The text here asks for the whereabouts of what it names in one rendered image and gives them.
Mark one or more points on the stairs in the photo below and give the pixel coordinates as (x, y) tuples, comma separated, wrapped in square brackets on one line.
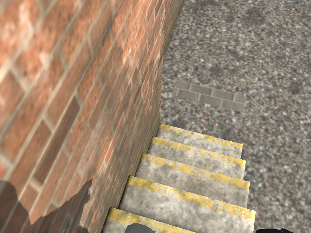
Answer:
[(187, 182)]

